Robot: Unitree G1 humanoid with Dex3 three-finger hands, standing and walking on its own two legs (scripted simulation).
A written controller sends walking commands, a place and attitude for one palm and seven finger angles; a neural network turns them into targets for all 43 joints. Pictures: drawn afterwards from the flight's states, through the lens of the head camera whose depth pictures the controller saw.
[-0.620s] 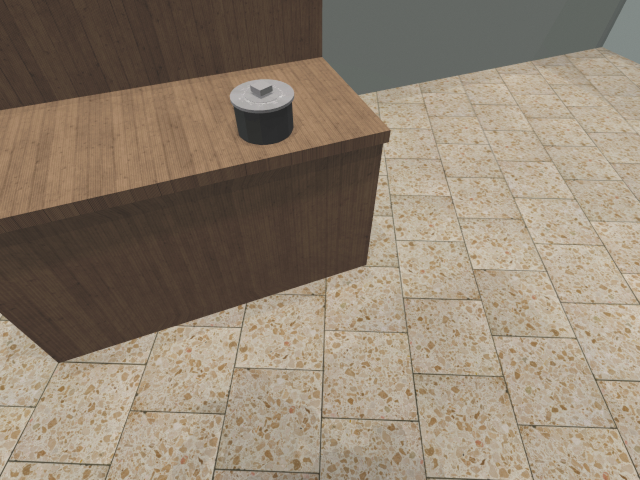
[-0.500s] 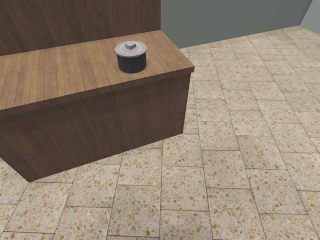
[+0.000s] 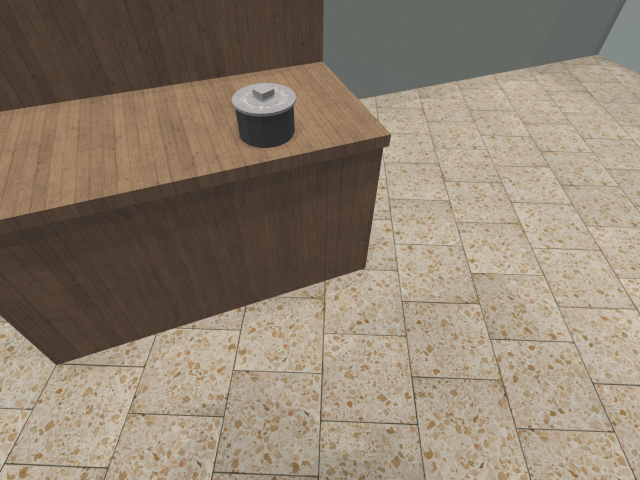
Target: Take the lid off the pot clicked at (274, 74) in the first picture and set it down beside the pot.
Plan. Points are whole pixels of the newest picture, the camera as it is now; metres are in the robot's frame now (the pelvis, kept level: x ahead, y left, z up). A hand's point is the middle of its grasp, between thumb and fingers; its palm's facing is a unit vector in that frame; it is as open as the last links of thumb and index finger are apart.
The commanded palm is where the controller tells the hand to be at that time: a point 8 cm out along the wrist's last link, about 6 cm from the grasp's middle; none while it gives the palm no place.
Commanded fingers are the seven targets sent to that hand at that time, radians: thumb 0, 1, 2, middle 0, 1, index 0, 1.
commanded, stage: look at it before walking up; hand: left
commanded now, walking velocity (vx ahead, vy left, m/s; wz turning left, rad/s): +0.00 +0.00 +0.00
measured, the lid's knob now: (263, 91) +1.01 +0.20 +0.00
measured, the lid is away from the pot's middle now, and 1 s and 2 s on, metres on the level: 0.00 0.00 0.00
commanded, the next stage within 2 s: walk to a spot facing it in 0.02 s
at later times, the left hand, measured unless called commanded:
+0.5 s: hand out of the picture +0.04 +0.19 -0.18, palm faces -0.12 -0.96 -0.25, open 7.4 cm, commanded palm none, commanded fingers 0.00 0.90 0.90 -0.20 -0.30 -0.20 -0.30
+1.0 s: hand out of the picture +0.15 +0.16 -0.17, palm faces -0.27 -0.94 -0.23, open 7.4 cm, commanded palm none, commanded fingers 0.00 0.90 0.90 -0.20 -0.30 -0.20 -0.30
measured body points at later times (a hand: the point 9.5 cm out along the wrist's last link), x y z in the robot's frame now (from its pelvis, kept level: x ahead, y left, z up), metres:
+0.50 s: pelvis +0.00 -0.01 -0.02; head +0.00 -0.03 +0.43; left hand +0.05 +0.24 -0.16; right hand +0.00 -0.26 -0.18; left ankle +0.00 +0.14 -0.75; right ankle -0.01 -0.09 -0.74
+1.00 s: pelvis +0.15 -0.04 -0.01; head +0.16 -0.05 +0.44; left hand +0.17 +0.21 -0.15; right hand +0.20 -0.30 -0.14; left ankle +0.27 +0.06 -0.72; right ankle +0.00 -0.09 -0.75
